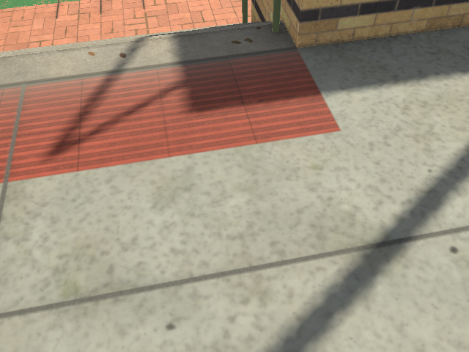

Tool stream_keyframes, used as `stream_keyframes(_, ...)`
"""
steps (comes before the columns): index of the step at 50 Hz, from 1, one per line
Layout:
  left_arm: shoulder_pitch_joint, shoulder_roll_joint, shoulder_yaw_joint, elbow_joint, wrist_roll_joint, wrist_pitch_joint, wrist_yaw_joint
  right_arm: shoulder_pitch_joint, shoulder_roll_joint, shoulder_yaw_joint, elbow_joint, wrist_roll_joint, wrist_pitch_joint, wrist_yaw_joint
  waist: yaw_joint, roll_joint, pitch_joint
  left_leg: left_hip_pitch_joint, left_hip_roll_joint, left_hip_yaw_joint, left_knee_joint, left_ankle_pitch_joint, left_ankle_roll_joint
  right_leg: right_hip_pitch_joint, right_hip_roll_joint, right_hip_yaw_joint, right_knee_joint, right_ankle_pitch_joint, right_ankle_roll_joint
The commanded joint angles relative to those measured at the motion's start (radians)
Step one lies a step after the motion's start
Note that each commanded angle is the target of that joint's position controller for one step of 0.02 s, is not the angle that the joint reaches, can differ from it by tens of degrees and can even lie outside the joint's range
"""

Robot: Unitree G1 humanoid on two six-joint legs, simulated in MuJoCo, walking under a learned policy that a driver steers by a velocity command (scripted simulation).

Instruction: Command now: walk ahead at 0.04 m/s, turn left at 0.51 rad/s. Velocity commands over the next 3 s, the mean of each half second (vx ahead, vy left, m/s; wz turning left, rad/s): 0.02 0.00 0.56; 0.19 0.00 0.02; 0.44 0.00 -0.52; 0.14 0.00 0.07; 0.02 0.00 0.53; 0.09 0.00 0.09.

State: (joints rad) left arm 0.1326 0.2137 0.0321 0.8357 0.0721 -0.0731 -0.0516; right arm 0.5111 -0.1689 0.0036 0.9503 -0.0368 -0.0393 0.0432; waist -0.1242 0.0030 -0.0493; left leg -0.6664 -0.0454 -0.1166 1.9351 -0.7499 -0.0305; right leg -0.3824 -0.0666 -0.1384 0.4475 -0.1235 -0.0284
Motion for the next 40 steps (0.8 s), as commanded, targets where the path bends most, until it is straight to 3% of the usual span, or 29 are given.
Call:
stream_keyframes(1,0.103,0.122,0.032,-0.081,0.019,-0.031,0.01,0.096,0.032,0.013,-0.099,0.013,-0.002,-0.031,0.03,-0.048,-0.013,-0.216,0.097,0.031,0.119,0.301,0.0,0.074,-0.434,0.186,-0.127,0.558,-0.342)
stream_keyframes(3,0.156,0.103,0.033,-0.053,0.016,-0.05,0.04,0.08,0.024,0.014,-0.124,0.003,0.014,-0.02,0.016,-0.074,0.04,-0.208,0.086,0.092,0.135,0.293,0.015,-0.015,-0.366,0.116,-0.175,0.418,-0.311)
stream_keyframes(4,0.129,0.019,0.005,-0.066,-0.004,-0.06,0.073,0.089,0.037,0.023,-0.116,-0.019,0.022,-0.008,0.029,-0.021,0.046,-0.25,0.11,0.047,-0.052,0.536,0.036,-0.027,-0.28,0.085,-0.143,0.186,-0.257)
stream_keyframes(6,0.214,0.036,0.007,-0.033,0.011,-0.06,0.094,0.019,0.012,0.022,-0.166,-0.029,0.035,0.015,0.08,-0.095,0.039,-0.341,0.102,0.068,-0.07,0.589,0.041,0.044,-0.307,0.109,-0.136,0.146,-0.253)
stream_keyframes(8,0.31,0.037,0.009,0.022,0.038,-0.054,0.108,-0.093,0.008,0.033,-0.247,-0.03,0.045,0.013,0.135,-0.077,0.043,-0.546,0.135,0.022,-0.092,0.584,0.033,0.186,-0.382,0.177,-0.126,0.071,-0.271)
stream_keyframes(9,0.324,0.022,0.005,0.037,0.055,-0.056,0.113,-0.124,0.008,0.041,-0.266,-0.018,0.051,0.009,0.155,-0.048,0.054,-0.62,0.151,-0.012,-0.167,0.647,0.019,0.224,-0.393,0.183,-0.148,0.025,-0.271)
stream_keyframes(10,0.306,0.018,-0.002,0.045,0.056,-0.059,0.117,-0.121,-0.002,0.042,-0.265,-0.02,0.056,0.02,0.153,-0.014,0.045,-0.583,0.176,-0.005,-0.319,0.731,0.014,0.185,-0.384,0.154,-0.183,-0.057,-0.258)
stream_keyframes(13,0.23,0.048,-0.006,0.034,0.035,-0.07,0.114,-0.154,-0.029,0.032,-0.277,-0.025,0.058,0.045,0.132,-0.069,0.041,-0.312,0.204,0.12,-0.619,0.697,0.029,0.032,-0.314,0.048,-0.295,-0.296,-0.164)
stream_keyframes(14,0.228,0.066,0.001,0.034,0.035,-0.074,0.117,-0.182,-0.049,0.023,-0.286,-0.028,0.056,0.048,0.144,-0.076,0.049,-0.241,0.196,0.147,-0.679,0.665,0.033,0.012,-0.317,0.031,-0.307,-0.355,-0.144)
stream_keyframes(15,0.24,0.081,0.006,0.044,0.044,-0.075,0.12,-0.216,-0.047,0.02,-0.3,-0.027,0.055,0.049,0.158,-0.08,0.051,-0.214,0.19,0.162,-0.69,0.64,0.04,0.024,-0.334,0.028,-0.31,-0.366,-0.144)
stream_keyframes(17,0.253,0.1,0.02,0.042,0.041,-0.074,0.129,-0.271,-0.033,0.015,-0.322,-0.031,0.051,0.042,0.191,-0.077,0.046,-0.188,0.181,0.173,-0.81,0.581,0.053,0.115,-0.375,0.026,-0.309,-0.381,-0.156)
stream_keyframes(19,0.281,0.104,0.042,0.05,0.022,-0.067,0.146,-0.312,-0.034,0.007,-0.333,-0.028,0.045,0.033,0.232,-0.096,0.051,-0.2,0.156,0.186,-1.042,0.549,0.066,0.26,-0.413,0.041,-0.304,-0.408,-0.161)
stream_keyframes(22,0.322,0.117,0.069,0.063,0.032,-0.044,0.153,-0.336,-0.031,-0.015,-0.33,-0.014,0.041,0.02,0.251,-0.152,0.045,-0.062,0.118,0.22,-1.284,0.532,0.106,0.34,-0.456,0.033,-0.276,-0.43,-0.13)
stream_keyframes(23,0.306,0.114,0.074,0.055,0.02,-0.034,0.157,-0.311,-0.059,-0.038,-0.306,0.004,0.034,0.02,0.232,-0.122,0.035,0.039,0.102,0.232,-1.49,0.64,0.128,0.361,-0.448,0.012,-0.232,-0.434,-0.104)
stream_keyframes(24,0.292,0.109,0.069,0.05,0.019,-0.023,0.153,-0.28,-0.088,-0.067,-0.281,0.029,0.018,0.018,0.195,-0.123,0.0,0.275,0.046,0.282,-1.582,0.749,0.154,0.271,-0.412,-0.037,-0.169,-0.428,-0.085)
stream_keyframes(25,0.282,0.073,0.058,0.036,0.038,-0.027,0.142,-0.179,-0.125,-0.106,-0.247,0.031,-0.004,0.01,0.133,-0.077,-0.075,0.634,0.022,0.243,-1.495,0.777,0.181,0.062,-0.34,-0.101,-0.027,-0.43,-0.016)
stream_keyframes(26,0.134,0.014,0.038,-0.042,0.028,-0.042,0.131,0.059,-0.206,-0.137,-0.201,-0.011,-0.022,-0.008,-0.025,0.091,-0.193,0.974,0.19,0.015,-1.487,0.964,0.245,-0.229,-0.221,-0.191,0.344,-0.605,0.072)
stream_keyframes(27,0.173,-0.109,-0.004,-0.164,0.029,-0.061,0.129,0.164,-0.353,-0.168,-0.215,-0.04,-0.044,-0.021,0.026,0.137,-0.36,1.201,0.477,-0.363,-1.471,1.065,0.437,-0.47,-0.084,-0.035,0.557,-0.679,0.096)
stream_keyframes(28,0.018,-0.084,-0.004,-0.205,-0.03,-0.059,0.14,0.252,-0.293,-0.157,-0.191,-0.089,-0.056,0.001,-0.102,0.081,-0.141,1.082,0.501,-0.526,-1.608,0.643,0.393,-0.732,0.051,0.191,0.578,-0.602,0.083)
stream_keyframes(29,-0.035,-0.029,0.01,-0.197,-0.054,-0.055,0.154,0.181,-0.235,-0.139,-0.192,-0.063,-0.06,0.007,-0.1,0.127,0.056,0.931,0.425,-0.394,-1.629,0.539,0.332,-0.86,0.08,0.248,0.624,-0.49,0.044)
stream_keyframes(30,0.052,0.039,0.033,-0.143,-0.031,-0.057,0.153,0.085,-0.211,-0.126,-0.198,-0.001,-0.051,0.015,-0.006,0.167,0.066,0.782,0.382,-0.257,-1.623,0.547,0.298,-0.817,0.034,0.191,0.718,-0.384,0.023)
stream_keyframes(31,0.195,0.063,0.045,-0.08,-0.007,-0.051,0.143,0.003,-0.199,-0.12,-0.206,0.036,-0.036,0.03,0.092,0.198,0.048,0.558,0.363,-0.163,-1.631,0.57,0.283,-0.675,-0.014,0.168,0.798,-0.307,0.017)
stream_keyframes(32,0.347,0.051,0.044,0.016,0.005,-0.029,0.098,-0.026,-0.152,-0.105,-0.174,0.031,-0.036,0.051,0.162,0.145,0.084,0.285,0.307,-0.073,-1.68,0.443,0.228,-0.47,-0.016,0.151,0.892,-0.221,0.01)
stream_keyframes(33,0.454,0.021,0.036,0.084,0.009,-0.004,0.045,-0.042,-0.119,-0.087,-0.15,0.014,-0.04,0.058,0.198,0.135,0.118,0.123,0.268,-0.04,-1.704,0.369,0.195,-0.391,0.025,0.116,1.025,-0.159,0.014)
stream_keyframes(34,0.485,0.0,0.026,0.098,0.006,0.002,0.002,-0.074,-0.139,-0.085,-0.13,-0.014,-0.046,0.045,0.206,0.097,0.115,0.048,0.268,-0.047,-1.704,0.329,0.202,-0.375,0.061,0.106,1.123,-0.084,0.007)
stream_keyframes(35,0.419,-0.023,0.017,0.081,-0.003,-0.004,-0.022,-0.1,-0.124,-0.08,-0.109,-0.03,-0.052,0.03,0.192,0.057,0.103,0.069,0.284,-0.046,-1.697,0.303,0.212,-0.43,0.051,0.14,1.112,-0.014,-0.012)
stream_keyframes(37,0.279,0.003,0.014,0.021,-0.021,-0.012,-0.033,-0.082,-0.112,-0.069,-0.046,-0.047,-0.069,0.004,0.136,0.061,0.073,0.21,0.322,-0.072,-1.671,0.303,0.235,-0.573,0.029,0.205,1.017,0.113,-0.03)
stream_keyframes(39,0.263,0.008,-0.003,0.006,-0.005,-0.013,-0.022,-0.02,-0.089,-0.054,0.042,-0.065,-0.075,-0.003,0.111,0.091,0.054,0.372,0.37,-0.118,-1.637,0.375,0.271,-0.698,0.025,0.278,1.019,0.191,-0.029)
stream_keyframes(40,0.25,0.021,-0.006,0.002,0.003,-0.009,-0.018,0.006,-0.078,-0.048,0.071,-0.069,-0.076,-0.001,0.097,0.064,0.058,0.435,0.376,-0.11,-1.62,0.38,0.281,-0.767,0.027,0.296,1.004,0.203,-0.03)
